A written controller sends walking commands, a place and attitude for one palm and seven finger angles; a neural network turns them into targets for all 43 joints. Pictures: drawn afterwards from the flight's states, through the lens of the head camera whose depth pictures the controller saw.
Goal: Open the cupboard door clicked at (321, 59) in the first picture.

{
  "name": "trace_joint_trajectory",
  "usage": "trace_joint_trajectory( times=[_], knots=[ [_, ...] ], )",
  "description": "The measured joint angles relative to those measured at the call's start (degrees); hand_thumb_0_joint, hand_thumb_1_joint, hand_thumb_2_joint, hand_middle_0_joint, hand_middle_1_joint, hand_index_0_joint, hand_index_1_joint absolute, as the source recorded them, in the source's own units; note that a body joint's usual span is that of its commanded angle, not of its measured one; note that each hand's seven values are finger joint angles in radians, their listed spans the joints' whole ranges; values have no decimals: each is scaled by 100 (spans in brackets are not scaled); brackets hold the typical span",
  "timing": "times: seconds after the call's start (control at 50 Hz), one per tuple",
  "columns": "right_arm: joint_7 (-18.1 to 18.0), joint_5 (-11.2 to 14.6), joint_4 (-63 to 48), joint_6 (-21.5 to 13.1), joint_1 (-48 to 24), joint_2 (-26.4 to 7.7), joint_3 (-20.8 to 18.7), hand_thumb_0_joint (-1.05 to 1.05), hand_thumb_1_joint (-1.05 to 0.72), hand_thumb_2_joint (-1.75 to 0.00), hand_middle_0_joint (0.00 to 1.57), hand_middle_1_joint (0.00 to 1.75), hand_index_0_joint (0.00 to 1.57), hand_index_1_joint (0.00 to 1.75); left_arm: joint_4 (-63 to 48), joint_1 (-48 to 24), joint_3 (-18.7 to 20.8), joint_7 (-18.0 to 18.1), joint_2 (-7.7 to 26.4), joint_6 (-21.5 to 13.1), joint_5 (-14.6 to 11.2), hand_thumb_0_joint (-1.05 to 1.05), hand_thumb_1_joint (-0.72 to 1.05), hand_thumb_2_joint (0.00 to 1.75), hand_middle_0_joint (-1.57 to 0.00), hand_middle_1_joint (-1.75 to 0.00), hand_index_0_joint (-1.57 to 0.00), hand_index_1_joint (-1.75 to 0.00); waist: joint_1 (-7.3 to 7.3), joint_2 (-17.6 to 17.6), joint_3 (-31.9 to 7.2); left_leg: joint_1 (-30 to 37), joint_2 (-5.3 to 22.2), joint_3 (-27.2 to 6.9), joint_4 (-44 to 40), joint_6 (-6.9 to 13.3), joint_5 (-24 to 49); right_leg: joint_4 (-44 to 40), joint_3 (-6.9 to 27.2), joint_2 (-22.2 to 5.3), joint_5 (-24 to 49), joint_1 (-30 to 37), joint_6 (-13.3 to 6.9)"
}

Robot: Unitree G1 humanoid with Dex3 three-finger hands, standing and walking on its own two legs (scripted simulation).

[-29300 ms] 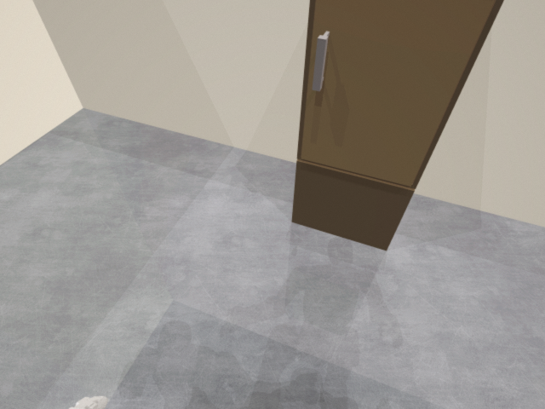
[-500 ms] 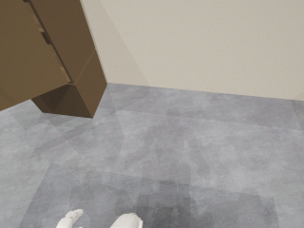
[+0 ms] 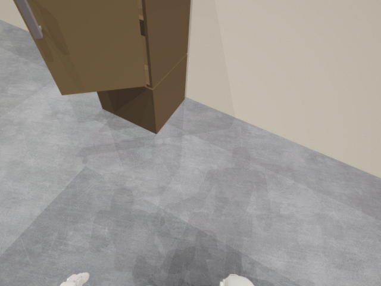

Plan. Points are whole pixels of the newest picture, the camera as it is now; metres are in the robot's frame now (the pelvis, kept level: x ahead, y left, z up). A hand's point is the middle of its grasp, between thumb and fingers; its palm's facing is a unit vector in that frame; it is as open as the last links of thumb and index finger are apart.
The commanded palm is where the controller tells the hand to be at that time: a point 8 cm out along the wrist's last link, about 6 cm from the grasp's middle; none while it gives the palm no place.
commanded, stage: turn to face it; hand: left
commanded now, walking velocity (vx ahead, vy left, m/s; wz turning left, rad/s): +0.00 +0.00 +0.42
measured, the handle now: (29, 12) +0.90 +0.62 +0.05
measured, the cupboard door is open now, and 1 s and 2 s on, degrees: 42 42 42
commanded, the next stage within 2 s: take the last steps up to it in 0.32 s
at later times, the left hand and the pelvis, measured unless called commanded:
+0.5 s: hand out of the picture +0.00 +0.18 -0.19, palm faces +0.25 -0.95 -0.19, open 7.3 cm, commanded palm none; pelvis +0.01 -0.01 -0.01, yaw +12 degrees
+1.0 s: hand out of the picture +0.04 +0.19 -0.16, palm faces +0.36 -0.91 -0.19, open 7.3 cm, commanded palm none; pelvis +0.09 +0.02 +0.00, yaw +19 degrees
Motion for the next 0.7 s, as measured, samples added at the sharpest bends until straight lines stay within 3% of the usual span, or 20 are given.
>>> trace_joint_trajectory(
  times=[0.08,0.14,0.16,0.22,0.26,0.3,0.4,0.46,0.48,0.52,0.56,0.6,0.7],
  knots=[
    [14,-14,68,66,105,24,-36,0,-90,-90,20,30,20,30,-72,-111,-42,5,-58,-43,-11,0,91,90,-19,-30,-20,-30,-84,128,-46,-42,-36,-253,41,-90,1,-917,-4,164,57,399,-68],
    [17,18,107,103,191,30,-66,0,-90,-90,20,30,21,30,-131,-101,-86,15,-110,-146,-26,0,91,90,-19,-30,-20,-30,-105,159,-105,-165,-129,-402,255,-198,-93,-2024,-62,272,589,961,-144],
    [26,45,105,111,227,25,-77,0,-90,-90,20,30,21,30,-158,-57,-99,26,-116,-207,-10,0,91,90,-19,-30,-20,-30,-82,123,-155,-270,-193,-396,433,-235,-186,-2368,-40,237,784,1110,-276],
    [35,62,169,195,169,-107,-159,0,-90,-90,20,30,20,30,-93,7,-170,65,-329,-271,34,0,91,90,-20,-30,-20,-30,-111,314,-70,-752,-204,-255,1969,-339,-1320,-2211,-211,207,662,1165,-421],
    [51,61,214,243,132,-152,-182,0,-90,-90,20,30,20,30,-54,106,-207,80,-436,-262,35,0,91,90,-20,-30,-20,-30,-126,314,-31,-980,-144,-27,2894,-408,-1425,-2303,-298,131,642,1307,-406],
    [67,71,246,258,100,-151,-177,0,-91,-90,20,30,20,30,4,202,-235,76,-496,-263,38,0,91,90,-20,-30,-20,-30,-137,241,-7,-1012,-46,166,3150,-475,-1397,-2438,-379,45,682,1437,-387],
    [76,103,314,208,-20,-68,-109,0,-91,-90,19,30,20,29,170,399,-256,43,-524,-300,67,0,91,90,-20,-30,-21,-30,-29,-29,48,-517,90,469,1939,-520,-1406,-2524,-554,-167,674,1566,-305],
    [66,97,311,96,-95,-44,-39,0,-91,-90,19,30,20,29,300,545,-227,30,-468,-288,27,0,91,90,-20,-30,-21,-30,30,-93,34,13,116,529,612,-444,-634,-2241,-655,-221,500,1475,-194],
    [59,76,300,35,-104,-39,-25,0,-91,-90,19,30,20,29,340,588,-209,17,-435,-257,0,0,91,90,-20,-30,-21,-30,35,-105,8,69,110,505,410,-255,-313,-2031,-685,-245,388,1381,-153],
    [39,17,282,-34,-143,44,17,0,-91,-90,19,30,20,29,448,596,-158,14,-329,-132,-8,0,91,90,-20,-30,-21,-30,115,-224,24,2,57,551,600,-31,-398,-1172,-513,-238,-397,1050,-158],
    [-9,-14,236,-113,-81,112,55,0,-91,-90,20,30,20,29,571,563,-116,-9,-257,-24,14,0,91,90,-20,-30,-21,-30,121,-213,-18,37,71,532,547,26,-490,-149,-360,-101,-658,629,-212],
    [-52,-20,230,-190,48,160,83,0,-91,-90,20,30,20,30,630,492,-78,-65,-220,-20,27,1,91,90,-20,-30,-20,-30,102,-153,-53,150,67,453,301,18,-393,353,-313,-21,-487,347,-263],
    [-52,-18,431,-226,407,178,113,0,-90,-90,20,30,20,30,539,344,-71,-163,-268,-158,34,1,91,90,-19,-30,-20,-30,78,67,-176,468,27,274,-239,28,-166,-342,-359,12,-133,295,-323]
  ],
)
